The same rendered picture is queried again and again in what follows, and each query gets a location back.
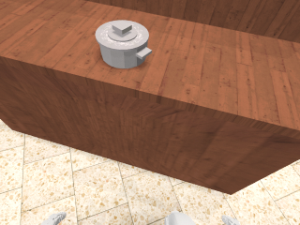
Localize robot right thigh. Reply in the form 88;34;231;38
164;212;196;225

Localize pot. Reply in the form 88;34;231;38
99;42;152;69

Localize right robot hand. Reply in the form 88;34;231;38
221;215;241;225

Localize table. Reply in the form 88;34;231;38
0;0;300;195

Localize knob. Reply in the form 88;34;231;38
112;20;132;35

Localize left robot hand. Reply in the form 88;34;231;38
40;212;67;225

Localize lid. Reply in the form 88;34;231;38
95;20;149;52

